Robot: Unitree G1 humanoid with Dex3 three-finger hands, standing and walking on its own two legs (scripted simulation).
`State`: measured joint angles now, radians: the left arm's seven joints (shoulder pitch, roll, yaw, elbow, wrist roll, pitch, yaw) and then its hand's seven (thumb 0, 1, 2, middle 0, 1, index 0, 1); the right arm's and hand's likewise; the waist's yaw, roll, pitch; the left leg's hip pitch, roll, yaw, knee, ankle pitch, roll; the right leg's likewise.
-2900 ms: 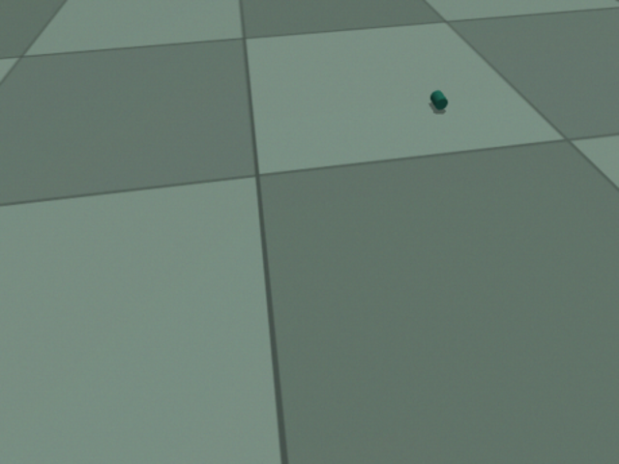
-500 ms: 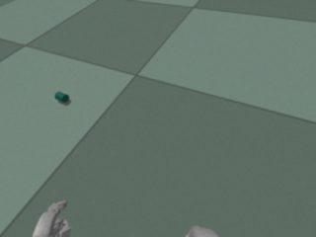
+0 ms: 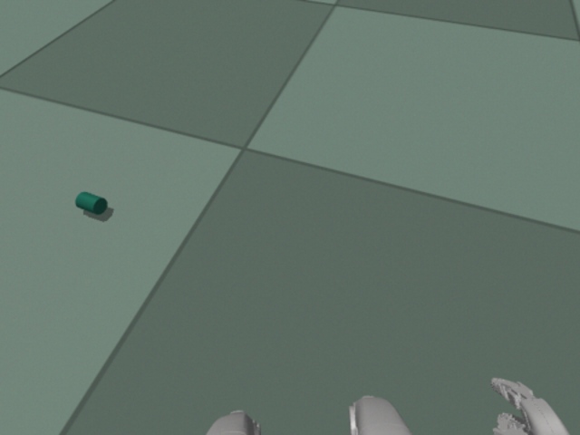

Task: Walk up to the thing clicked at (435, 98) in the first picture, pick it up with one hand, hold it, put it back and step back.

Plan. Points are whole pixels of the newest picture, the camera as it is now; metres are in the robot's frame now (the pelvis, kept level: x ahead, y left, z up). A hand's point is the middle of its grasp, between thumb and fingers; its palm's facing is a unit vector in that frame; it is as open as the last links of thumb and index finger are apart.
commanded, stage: walk up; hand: left
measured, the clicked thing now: (91, 203) +1.04 +0.89 -0.71
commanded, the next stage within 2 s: none
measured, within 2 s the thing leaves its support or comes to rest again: neither
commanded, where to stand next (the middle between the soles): +0.57 +0.74 m, yaw -22 degrees
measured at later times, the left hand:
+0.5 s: hand (8, 362) +0.23 +0.47 -0.11, palm faces -0.12 -0.79 -0.61, open 7.4 cm
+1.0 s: hand out of the picture +0.42 +0.60 -0.11, palm faces -0.19 -0.78 -0.59, open 7.3 cm
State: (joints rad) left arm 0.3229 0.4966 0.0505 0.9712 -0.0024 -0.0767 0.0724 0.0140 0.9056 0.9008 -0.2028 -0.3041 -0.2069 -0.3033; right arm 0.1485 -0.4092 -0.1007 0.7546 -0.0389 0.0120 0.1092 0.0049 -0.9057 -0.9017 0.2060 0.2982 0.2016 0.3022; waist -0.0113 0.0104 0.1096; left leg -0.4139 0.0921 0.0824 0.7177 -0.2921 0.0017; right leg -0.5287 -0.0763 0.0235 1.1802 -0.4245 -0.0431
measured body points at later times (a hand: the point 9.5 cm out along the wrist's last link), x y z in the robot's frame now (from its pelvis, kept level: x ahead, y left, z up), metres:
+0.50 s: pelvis +0.15 +0.15 -0.01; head +0.18 +0.10 +0.44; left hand +0.24 +0.50 -0.07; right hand +0.23 -0.19 -0.13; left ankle +0.24 +0.33 -0.68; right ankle +0.16 -0.04 -0.71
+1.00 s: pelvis +0.27 +0.32 -0.01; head +0.28 +0.27 +0.43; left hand +0.43 +0.64 -0.08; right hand +0.24 +0.00 -0.16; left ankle +0.29 +0.43 -0.65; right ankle +0.32 +0.20 -0.72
